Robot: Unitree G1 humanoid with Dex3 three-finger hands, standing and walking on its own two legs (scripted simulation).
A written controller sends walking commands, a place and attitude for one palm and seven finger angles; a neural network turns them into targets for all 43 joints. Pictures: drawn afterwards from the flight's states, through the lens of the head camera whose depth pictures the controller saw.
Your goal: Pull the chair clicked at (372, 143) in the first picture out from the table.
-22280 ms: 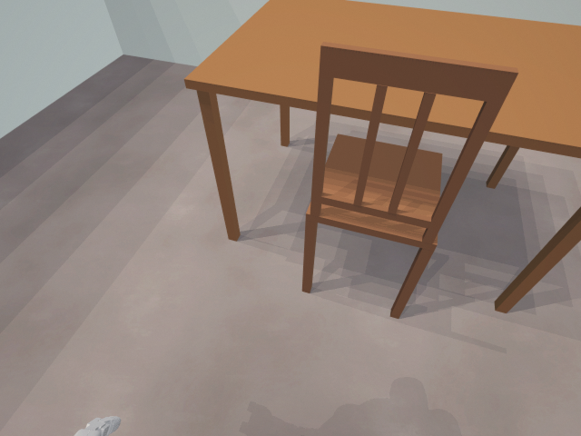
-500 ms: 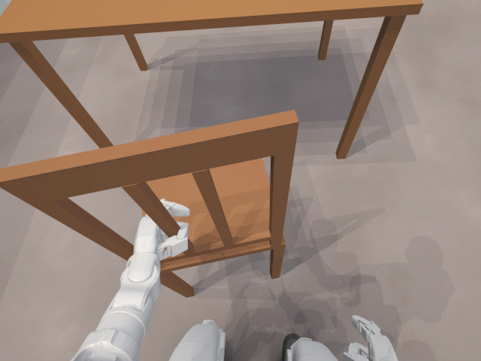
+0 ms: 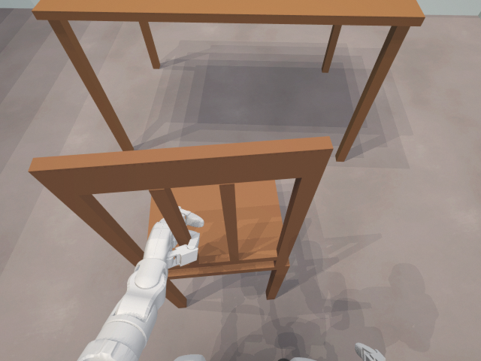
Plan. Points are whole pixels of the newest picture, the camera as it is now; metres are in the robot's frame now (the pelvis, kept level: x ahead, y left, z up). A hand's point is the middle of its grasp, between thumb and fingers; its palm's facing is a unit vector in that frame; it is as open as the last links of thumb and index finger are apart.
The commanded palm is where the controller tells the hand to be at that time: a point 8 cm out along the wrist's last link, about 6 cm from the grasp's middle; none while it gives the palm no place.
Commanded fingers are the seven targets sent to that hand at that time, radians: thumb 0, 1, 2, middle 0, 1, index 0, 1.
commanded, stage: stop walking, hand still on the chair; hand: left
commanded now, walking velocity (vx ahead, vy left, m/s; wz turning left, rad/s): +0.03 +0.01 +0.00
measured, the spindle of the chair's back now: (180, 232) +0.33 +0.14 -0.05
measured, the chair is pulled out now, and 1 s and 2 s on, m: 0.57 0.61 0.61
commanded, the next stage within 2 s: open the thumb and straighten the fingers in 1.06 s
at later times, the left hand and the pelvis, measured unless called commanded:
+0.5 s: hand (183, 272) +0.26 +0.12 -0.07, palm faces -0.07 -0.99 -0.15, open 5.5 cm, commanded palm +0.25 +0.18 -0.06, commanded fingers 0.00 0.90 0.90 -0.50 -1.45 -0.50 -1.45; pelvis -0.02 +0.02 +0.00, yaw -2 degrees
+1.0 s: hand (185, 270) +0.26 +0.12 -0.07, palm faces +0.01 -0.99 -0.17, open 5.5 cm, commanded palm +0.24 +0.17 -0.06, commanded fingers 0.00 0.90 0.90 -0.50 -1.45 -0.50 -1.45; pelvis -0.02 +0.00 +0.01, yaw -1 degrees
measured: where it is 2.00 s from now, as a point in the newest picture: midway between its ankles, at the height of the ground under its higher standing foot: outside the picture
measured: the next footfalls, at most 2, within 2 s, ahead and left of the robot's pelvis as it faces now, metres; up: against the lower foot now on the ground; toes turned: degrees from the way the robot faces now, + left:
none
